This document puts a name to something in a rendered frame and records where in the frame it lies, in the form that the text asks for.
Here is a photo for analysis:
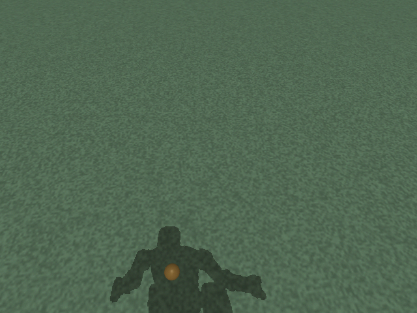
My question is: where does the ball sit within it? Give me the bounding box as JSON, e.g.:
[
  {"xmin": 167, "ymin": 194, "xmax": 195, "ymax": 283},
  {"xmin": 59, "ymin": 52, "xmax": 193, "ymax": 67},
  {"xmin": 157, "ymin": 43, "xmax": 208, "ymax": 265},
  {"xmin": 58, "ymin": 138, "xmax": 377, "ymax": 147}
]
[{"xmin": 164, "ymin": 263, "xmax": 180, "ymax": 280}]

